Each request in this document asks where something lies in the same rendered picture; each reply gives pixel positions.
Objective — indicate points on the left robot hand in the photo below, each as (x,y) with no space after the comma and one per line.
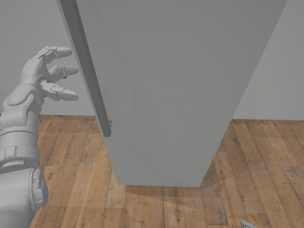
(35,73)

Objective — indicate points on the left robot forearm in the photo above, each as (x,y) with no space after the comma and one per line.
(19,129)

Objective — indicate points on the handle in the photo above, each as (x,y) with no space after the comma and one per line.
(77,32)

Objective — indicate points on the fridge door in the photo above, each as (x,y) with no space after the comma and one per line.
(171,74)

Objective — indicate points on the left robot upper arm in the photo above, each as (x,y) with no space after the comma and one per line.
(22,194)

